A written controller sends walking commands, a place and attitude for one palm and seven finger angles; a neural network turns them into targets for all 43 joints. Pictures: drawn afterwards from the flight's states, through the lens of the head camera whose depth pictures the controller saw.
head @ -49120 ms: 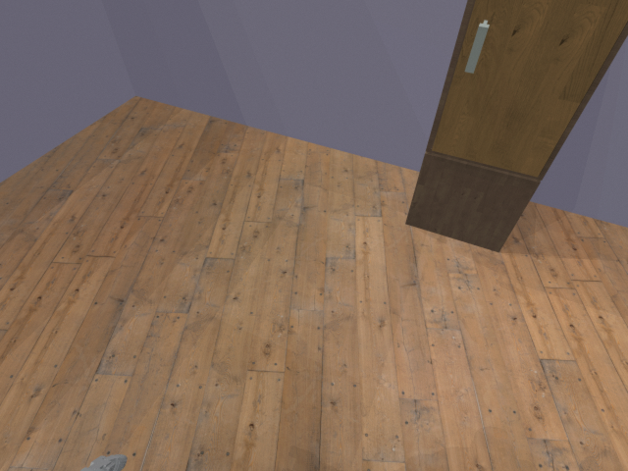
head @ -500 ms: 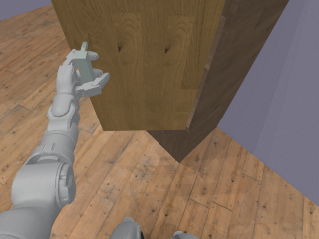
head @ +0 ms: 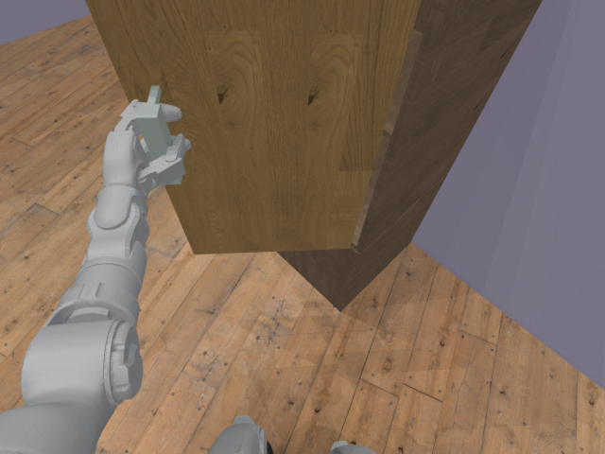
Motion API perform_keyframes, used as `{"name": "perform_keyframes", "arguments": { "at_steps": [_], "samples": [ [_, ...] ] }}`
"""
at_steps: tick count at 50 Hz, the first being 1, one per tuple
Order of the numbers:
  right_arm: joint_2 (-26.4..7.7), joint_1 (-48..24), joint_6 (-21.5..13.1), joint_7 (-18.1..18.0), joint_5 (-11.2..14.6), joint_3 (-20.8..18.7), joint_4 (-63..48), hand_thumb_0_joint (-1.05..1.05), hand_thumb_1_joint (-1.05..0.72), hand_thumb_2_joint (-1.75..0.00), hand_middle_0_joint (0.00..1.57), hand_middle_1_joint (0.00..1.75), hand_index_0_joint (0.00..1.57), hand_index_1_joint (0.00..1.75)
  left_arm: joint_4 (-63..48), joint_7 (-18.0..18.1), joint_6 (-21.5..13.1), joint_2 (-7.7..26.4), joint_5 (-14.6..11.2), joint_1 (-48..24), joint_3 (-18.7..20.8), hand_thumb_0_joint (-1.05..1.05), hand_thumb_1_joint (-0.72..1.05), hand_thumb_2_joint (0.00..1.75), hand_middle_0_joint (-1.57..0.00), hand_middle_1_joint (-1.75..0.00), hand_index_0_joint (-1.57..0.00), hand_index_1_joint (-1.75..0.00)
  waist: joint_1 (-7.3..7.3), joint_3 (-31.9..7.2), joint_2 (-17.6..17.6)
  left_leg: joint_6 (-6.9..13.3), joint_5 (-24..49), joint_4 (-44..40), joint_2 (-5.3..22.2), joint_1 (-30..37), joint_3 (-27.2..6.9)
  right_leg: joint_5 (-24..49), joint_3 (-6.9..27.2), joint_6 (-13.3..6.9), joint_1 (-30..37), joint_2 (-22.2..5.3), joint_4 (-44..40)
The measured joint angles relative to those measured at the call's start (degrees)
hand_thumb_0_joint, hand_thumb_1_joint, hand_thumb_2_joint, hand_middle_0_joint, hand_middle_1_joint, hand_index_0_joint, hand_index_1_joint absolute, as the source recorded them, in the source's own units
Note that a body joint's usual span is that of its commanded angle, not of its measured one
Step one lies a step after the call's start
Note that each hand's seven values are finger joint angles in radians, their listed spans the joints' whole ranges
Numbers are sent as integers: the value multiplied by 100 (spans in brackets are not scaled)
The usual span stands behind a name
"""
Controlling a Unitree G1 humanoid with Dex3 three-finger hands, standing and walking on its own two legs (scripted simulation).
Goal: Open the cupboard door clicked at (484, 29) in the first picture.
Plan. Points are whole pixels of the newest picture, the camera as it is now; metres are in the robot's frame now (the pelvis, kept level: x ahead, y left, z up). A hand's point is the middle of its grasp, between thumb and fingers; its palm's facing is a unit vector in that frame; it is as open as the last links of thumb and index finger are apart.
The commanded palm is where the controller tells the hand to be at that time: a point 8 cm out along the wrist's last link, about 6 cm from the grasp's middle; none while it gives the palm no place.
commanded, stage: pull the door open along its arc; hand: left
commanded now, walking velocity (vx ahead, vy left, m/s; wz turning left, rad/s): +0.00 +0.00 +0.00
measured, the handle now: (164, 136) +0.53 +0.17 +0.10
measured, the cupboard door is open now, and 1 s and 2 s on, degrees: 49 90 94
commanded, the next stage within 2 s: open thumb and fingers to let go in 0.72 s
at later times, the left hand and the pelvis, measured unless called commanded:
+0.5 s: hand (229, 265) +0.32 +0.07 +0.11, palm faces +0.29 -0.95 +0.08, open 6.6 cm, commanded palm +0.25 +0.15 +0.10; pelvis +0.02 -0.02 +0.02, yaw +0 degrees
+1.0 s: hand (272, 293) +0.28 +0.03 +0.11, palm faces +0.40 -0.92 +0.00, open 6.7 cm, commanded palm +0.24 +0.07 +0.10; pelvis +0.02 -0.07 +0.02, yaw +4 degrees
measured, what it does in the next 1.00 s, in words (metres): shifts its weight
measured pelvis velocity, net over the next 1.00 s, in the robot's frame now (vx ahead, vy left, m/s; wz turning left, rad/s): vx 0.02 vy -0.07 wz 0.07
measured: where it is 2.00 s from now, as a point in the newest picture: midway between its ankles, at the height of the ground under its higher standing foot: outside the picture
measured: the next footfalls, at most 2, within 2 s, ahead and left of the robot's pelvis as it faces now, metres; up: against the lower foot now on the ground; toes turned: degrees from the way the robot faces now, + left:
none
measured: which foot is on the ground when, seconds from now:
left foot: down 0.00-1.00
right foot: down 0.00-1.00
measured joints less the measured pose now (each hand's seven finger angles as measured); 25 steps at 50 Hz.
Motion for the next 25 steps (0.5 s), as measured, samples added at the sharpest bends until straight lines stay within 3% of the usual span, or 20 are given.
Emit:
{"name": "perform_keyframes", "arguments": {
  "at_steps": [7, 13, 17, 21, 25],
  "samples": [
    [7, 20, 90, 32, 95, -13, -252, 1, -91, -90, 20, 30, 20, 30, -1187, -103, 172, -288, -250, 1118, -124, 1, 67, 73, -35, -135, -35, -135, 141, -74, -7, -10, -26, -211, 24, 399, 119, 18, 144, -7, 346, 7, -187],
    [43, -158, 42, 77, 159, -45, -494, 1, -91, -90, 20, 30, 20, 30, -3011, -5, 454, -752, -476, 2685, -600, 1, 65, 70, -35, -135, -34, -134, 352, -118, -42, -23, -34, -433, 7, 855, 202, 25, 243, -3, 759, -21, -367],
    [96, -471, -86, 129, 60, -51, -572, 1, -91, -90, 20, 30, 20, 30, -4351, 1112, 698, -1472, -359, 3688, -1153, 3, 63, 69, -34, -135, -34, -131, 527, -101, -54, -43, -33, -512, -35, 1087, 200, 1, 240, -21, 987, -57, -421],
    [200, -901, -12, 184, -98, 19, -697, 1, -91, -90, 20, 30, 20, 30, -5353, 2153, 958, -2032, 37, 4517, -1749, 3, 61, 69, -35, -135, -35, -131, 613, -87, -91, -76, -34, -529, -78, 1242, 170, -53, 203, -50, 1132, -94, -380],
    [351, -1219, 226, 161, -189, 106, -899, 1, -91, -90, 20, 30, 20, 30, -6085, 2943, 1414, -2321, 516, 5204, -2336, 2, 60, 68, -34, -133, -36, -131, 654, -99, -89, -137, -28, -596, -95, 1454, 122, -73, 159, -107, 1346, -100, -427]
  ]
}}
